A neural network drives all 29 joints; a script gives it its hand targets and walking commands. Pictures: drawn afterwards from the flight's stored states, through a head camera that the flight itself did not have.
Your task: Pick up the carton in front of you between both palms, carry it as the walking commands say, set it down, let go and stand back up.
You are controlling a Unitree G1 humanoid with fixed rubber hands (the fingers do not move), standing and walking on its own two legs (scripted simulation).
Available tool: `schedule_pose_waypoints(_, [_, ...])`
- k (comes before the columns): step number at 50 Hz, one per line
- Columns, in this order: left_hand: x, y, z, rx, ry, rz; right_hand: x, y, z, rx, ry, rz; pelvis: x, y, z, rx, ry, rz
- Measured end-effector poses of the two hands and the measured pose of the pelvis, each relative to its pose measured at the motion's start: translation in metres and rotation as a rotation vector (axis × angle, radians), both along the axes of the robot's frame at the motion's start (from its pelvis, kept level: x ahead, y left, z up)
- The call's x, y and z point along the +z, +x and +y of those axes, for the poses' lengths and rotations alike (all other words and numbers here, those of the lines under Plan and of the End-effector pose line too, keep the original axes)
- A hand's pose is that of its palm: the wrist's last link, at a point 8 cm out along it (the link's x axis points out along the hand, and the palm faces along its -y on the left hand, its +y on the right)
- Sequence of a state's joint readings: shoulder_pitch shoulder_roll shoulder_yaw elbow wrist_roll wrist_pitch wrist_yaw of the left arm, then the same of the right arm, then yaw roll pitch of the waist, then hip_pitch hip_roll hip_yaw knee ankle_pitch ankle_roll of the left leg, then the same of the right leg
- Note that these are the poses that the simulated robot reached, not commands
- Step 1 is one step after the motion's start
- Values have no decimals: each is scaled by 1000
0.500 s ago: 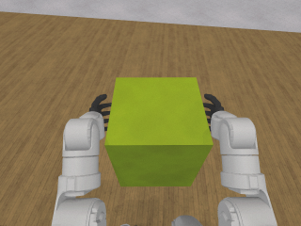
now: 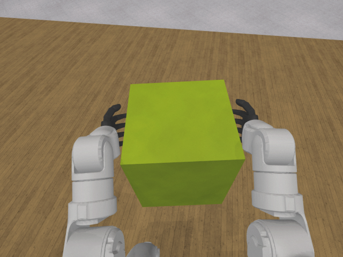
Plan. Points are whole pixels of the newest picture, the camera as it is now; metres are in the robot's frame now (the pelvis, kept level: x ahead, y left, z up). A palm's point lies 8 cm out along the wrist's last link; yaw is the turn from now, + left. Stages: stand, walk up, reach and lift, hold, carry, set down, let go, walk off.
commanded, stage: carry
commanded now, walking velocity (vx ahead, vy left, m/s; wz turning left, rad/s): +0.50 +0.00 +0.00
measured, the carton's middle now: (179, 148) +0.36 +0.01 +0.01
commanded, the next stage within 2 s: none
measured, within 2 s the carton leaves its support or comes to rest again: neither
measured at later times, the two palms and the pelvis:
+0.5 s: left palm (120, 62) +0.68 +0.20 +0.03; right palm (211, 52) +0.71 -0.10 +0.03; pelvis +0.34 +0.02 -0.04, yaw +10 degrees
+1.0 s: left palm (97, 29) +0.89 +0.33 +0.02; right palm (166, 10) +1.02 +0.06 +0.02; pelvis +0.64 +0.03 -0.08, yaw +20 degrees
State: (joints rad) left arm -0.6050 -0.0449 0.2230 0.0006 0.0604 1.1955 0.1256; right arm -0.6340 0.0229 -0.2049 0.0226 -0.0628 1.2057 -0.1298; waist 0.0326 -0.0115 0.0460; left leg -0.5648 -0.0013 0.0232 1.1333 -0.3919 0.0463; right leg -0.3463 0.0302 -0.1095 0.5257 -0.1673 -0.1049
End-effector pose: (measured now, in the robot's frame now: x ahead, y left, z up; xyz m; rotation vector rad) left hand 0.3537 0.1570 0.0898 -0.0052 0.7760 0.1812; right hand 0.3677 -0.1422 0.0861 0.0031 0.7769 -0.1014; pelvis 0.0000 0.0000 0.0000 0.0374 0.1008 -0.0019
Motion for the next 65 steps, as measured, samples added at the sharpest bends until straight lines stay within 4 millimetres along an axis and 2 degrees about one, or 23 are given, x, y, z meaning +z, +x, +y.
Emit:
schedule_pose_waypoints(5, [4, 68, 3, 17, -12, -53, 4, 69, 4, -7, 16, -52, -1, 63, 0, 7, -6, 12])
schedule_pose_waypoints(9, [5, 128, 12, 31, -18, -104, 4, 130, 12, -11, 31, -101, -14, 126, 6, 31, -23, 5])
schedule_pose_waypoints(13, [-10, 192, 24, 23, -22, -132, -6, 196, 24, -1, 6, -130, -45, 200, 14, 46, -56, -36])
schedule_pose_waypoints(15, [-25, 222, 27, 15, -28, -116, -16, 225, 27, 10, -25, -115, -55, 226, 15, 67, -33, -34])
schedule_pose_waypoints(18, [-45, 253, 29, 7, -18, -23, -38, 256, 29, 18, -31, -23, -53, 260, 20, 104, -32, -28])
schedule_pose_waypoints(21, [-56, 281, 32, 16, -13, 38, -51, 287, 32, 33, -32, 38, -46, 293, 23, 131, -43, -21])
schedule_pose_waypoints(28, [-57, 356, 53, 112, -33, -21, -46, 390, 56, 103, -24, -20, -45, 377, 17, 213, -51, 12])
schedule_pose_waypoints(31, [-52, 391, 63, 166, -32, -81, -40, 440, 69, 146, -12, -77, -55, 422, 11, 252, -44, 20])
schedule_pose_waypoints(33, [-50, 417, 69, 198, -24, -125, -38, 476, 77, 179, -3, -121, -68, 455, 8, 283, -35, 18])
schedule_pose_waypoints(35, [-52, 442, 75, 228, -1, -162, -41, 512, 87, 220, 8, -160, -86, 487, 5, 313, -32, 12])
schedule_pose_waypoints(37, [-57, 460, 84, 250, 31, -146, -48, 541, 99, 258, 16, -147, -92, 507, 4, 333, -48, 6])
schedule_pose_waypoints(42, [-74, 474, 114, 357, 21, -27, -67, 586, 141, 368, 5, -31, -85, 558, 5, 366, -25, 3])
schedule_pose_waypoints(46, [-73, 494, 142, 420, 13, -8, -71, 619, 175, 423, 6, -9, -78, 596, 14, 367, -11, 12])
schedule_pose_waypoints(49, [-69, 523, 162, 430, 10, -32, -69, 647, 195, 423, 13, -31, -77, 626, 27, 355, -10, 17])
schedule_pose_waypoints(53, [-65, 579, 186, 390, 0, -91, -63, 688, 212, 379, 9, -89, -88, 669, 54, 327, -28, 10])
schedule_pose_waypoints(55, [-68, 613, 194, 346, -10, -118, -64, 709, 214, 343, -11, -117, -98, 690, 66, 309, -32, 1])
schedule_pose_waypoints(58, [-78, 659, 191, 268, -28, -83, -73, 731, 203, 279, -46, -85, -99, 717, 81, 277, -41, -4])
schedule_pose_waypoints(61, [-86, 701, 176, 182, -35, -24, -81, 749, 181, 204, -63, -26, -93, 743, 92, 241, -55, -3])
schedule_pose_waypoints(65, [-85, 761, 151, 79, -39, -20, -79, 778, 151, 99, -62, -21, -88, 779, 101, 191, -61, 1])
